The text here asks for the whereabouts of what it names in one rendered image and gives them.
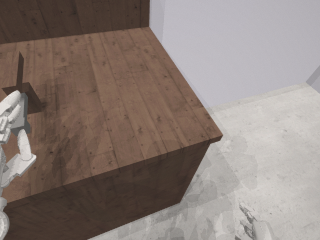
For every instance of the tap lever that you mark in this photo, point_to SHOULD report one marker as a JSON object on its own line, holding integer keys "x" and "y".
{"x": 21, "y": 122}

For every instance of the counter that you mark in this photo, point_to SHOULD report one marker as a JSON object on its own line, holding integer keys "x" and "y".
{"x": 117, "y": 131}

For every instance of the left robot hand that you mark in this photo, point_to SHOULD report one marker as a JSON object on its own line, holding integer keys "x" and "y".
{"x": 19, "y": 164}

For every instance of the right robot hand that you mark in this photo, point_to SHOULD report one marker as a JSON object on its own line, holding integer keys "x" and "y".
{"x": 259, "y": 229}

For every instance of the left robot forearm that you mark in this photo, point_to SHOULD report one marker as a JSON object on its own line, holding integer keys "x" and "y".
{"x": 4, "y": 220}

